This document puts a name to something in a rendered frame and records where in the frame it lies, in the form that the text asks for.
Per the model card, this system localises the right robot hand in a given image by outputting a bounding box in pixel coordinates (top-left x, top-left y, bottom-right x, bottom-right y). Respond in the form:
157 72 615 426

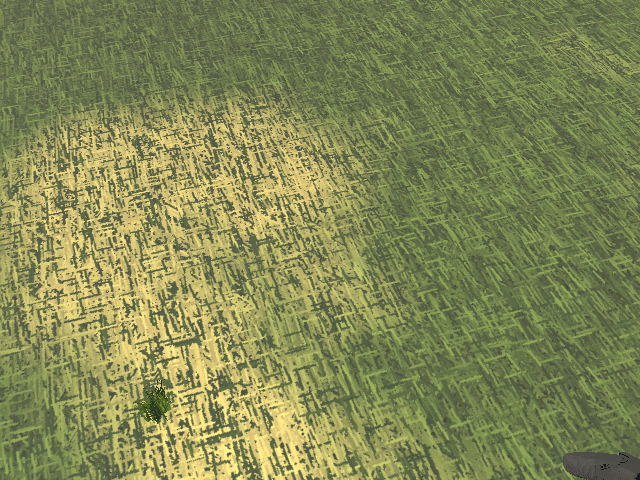
563 452 640 480

